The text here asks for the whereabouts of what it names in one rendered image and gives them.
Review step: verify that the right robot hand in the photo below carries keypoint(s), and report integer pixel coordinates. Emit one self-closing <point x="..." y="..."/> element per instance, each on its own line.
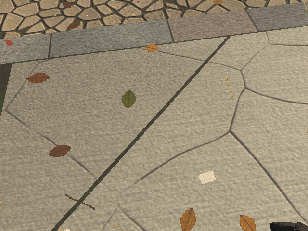
<point x="288" y="226"/>

